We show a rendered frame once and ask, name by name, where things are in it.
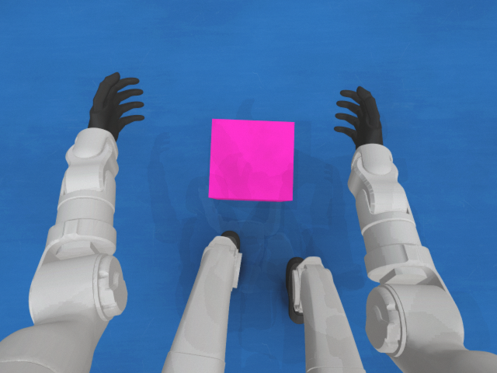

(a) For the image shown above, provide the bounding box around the left robot hand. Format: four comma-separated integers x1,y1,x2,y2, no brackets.
88,72,144,141

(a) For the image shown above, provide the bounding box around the right robot upper arm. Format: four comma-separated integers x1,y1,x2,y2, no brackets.
365,284,497,373

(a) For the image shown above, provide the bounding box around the carton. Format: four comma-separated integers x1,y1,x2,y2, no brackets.
209,119,294,202

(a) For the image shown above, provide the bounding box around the robot right thigh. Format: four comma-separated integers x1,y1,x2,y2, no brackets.
292,264,366,373

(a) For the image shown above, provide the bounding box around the right robot hand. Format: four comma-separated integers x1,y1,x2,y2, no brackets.
334,86,383,150

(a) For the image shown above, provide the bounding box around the left robot upper arm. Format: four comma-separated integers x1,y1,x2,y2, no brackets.
0,253,127,373

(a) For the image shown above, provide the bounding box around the robot right foot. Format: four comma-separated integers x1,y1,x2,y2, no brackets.
286,257,304,324

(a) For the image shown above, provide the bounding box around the robot right forearm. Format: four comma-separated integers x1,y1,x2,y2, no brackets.
348,144,464,342

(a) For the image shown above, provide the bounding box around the robot left forearm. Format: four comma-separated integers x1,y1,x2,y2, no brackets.
29,127,119,323

